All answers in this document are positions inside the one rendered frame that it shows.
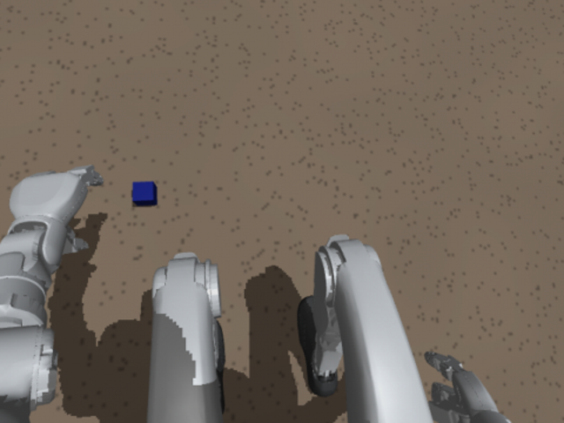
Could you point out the right robot hand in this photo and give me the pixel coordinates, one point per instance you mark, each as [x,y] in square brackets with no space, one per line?
[468,397]

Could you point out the left robot hand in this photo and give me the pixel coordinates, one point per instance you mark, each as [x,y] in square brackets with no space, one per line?
[55,195]

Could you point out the right robot foot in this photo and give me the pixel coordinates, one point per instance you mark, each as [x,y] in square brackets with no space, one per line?
[320,385]

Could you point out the cube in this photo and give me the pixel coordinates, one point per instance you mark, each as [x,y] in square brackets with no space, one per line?
[144,193]

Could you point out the left robot arm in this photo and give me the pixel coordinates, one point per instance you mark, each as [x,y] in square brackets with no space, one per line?
[29,254]

